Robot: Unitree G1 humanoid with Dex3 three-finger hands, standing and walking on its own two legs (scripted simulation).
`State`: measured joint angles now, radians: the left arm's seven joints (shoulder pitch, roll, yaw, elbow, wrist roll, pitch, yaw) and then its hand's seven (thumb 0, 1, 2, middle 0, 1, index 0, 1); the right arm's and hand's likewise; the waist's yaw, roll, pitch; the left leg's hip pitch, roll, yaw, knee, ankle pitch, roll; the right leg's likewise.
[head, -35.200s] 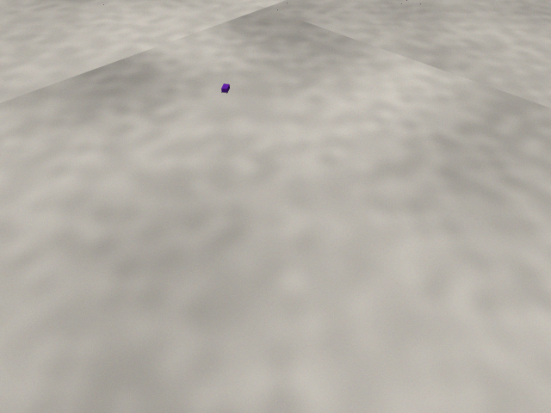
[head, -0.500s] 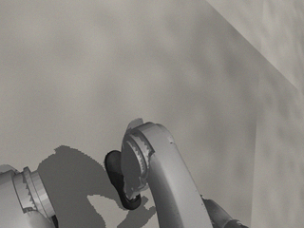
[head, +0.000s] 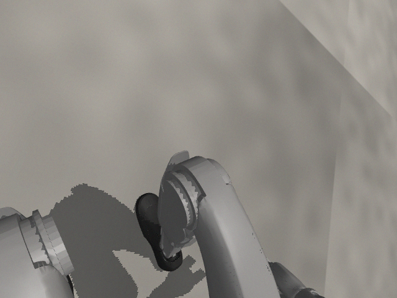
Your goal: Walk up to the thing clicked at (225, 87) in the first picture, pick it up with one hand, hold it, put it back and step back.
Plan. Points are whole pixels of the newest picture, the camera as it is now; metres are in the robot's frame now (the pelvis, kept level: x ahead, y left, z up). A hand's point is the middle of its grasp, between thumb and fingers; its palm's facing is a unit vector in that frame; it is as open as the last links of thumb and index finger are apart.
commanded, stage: rest palm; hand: left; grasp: from above
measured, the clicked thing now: out of the picture +0.48 +0.36 -0.29
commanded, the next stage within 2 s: close in 0.40 s
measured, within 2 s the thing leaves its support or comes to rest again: neither
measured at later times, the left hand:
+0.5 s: hand out of the picture +0.45 +0.36 -0.25, palm faces -0.50 -0.11 -0.86, open 12.3 cm
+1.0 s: hand out of the picture +0.46 +0.35 -0.25, palm faces -0.45 -0.08 -0.89, open 10.7 cm
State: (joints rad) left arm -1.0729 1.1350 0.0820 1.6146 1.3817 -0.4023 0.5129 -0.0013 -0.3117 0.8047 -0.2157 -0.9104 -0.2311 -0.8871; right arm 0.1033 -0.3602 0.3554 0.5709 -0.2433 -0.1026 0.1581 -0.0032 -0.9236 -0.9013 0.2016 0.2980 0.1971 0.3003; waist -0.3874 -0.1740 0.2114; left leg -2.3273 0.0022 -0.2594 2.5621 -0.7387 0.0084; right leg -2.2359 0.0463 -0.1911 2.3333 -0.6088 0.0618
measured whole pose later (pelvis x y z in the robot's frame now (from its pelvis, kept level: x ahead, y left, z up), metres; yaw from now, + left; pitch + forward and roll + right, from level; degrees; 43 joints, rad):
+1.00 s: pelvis +0.00 +0.00 +0.00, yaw +0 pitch +28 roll -16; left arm -1.13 1.14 0.06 1.70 1.38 -0.30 0.57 0.00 0.04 0.54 -0.44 -0.73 -0.48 -0.68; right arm 0.09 -0.36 0.36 0.59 -0.24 -0.16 0.16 0.00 -0.91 -0.89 0.20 0.30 0.20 0.30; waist -0.42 -0.16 0.20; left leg -2.36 0.01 -0.24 2.56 -0.73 0.03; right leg -2.25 0.05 -0.18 2.33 -0.60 0.07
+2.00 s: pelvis +0.00 +0.00 +0.00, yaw -1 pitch +28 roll -16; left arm -1.10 1.17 0.09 1.66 1.35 -0.32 0.49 0.00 0.51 0.09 -0.84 -0.30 -0.90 -0.24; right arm 0.10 -0.36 0.38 0.57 -0.24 -0.14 0.16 0.00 -0.90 -0.89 0.20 0.30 0.20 0.30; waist -0.41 -0.15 0.22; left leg -2.35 0.00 -0.25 2.56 -0.73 0.03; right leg -2.25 0.04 -0.19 2.33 -0.61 0.07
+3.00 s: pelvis -0.01 +0.00 +0.02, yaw +3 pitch +32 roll -15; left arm -1.02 0.97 0.05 1.28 1.27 -0.30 0.18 -0.01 0.49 0.00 -1.03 0.00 -1.06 0.00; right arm 0.16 -0.36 0.21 0.55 -0.15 0.00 0.13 0.00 -0.92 -0.90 0.20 0.30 0.20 0.30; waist -0.29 -0.04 0.08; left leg -2.35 -0.03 -0.19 2.45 -0.67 0.03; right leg -2.24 0.00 -0.15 2.27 -0.60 0.04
